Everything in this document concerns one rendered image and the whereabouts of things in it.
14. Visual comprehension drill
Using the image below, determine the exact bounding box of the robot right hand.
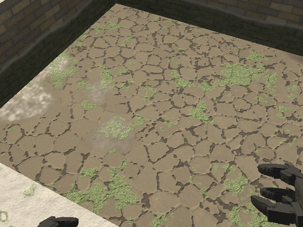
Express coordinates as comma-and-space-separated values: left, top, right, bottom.
250, 163, 303, 227

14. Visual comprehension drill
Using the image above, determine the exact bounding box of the robot left hand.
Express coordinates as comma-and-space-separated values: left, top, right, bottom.
37, 216, 79, 227

